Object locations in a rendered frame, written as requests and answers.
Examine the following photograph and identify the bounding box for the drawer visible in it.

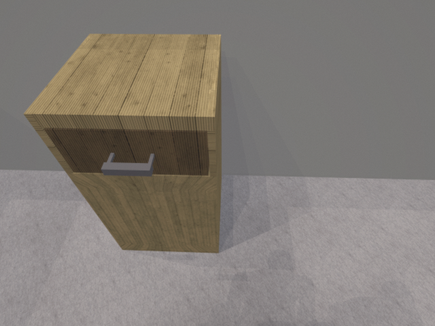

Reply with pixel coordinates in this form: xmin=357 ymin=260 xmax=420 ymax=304
xmin=44 ymin=128 xmax=209 ymax=176

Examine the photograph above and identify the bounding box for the handle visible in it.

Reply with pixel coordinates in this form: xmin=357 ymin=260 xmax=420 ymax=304
xmin=101 ymin=153 xmax=155 ymax=177

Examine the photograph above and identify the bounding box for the cabinet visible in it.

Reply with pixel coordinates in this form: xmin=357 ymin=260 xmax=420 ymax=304
xmin=24 ymin=34 xmax=222 ymax=253

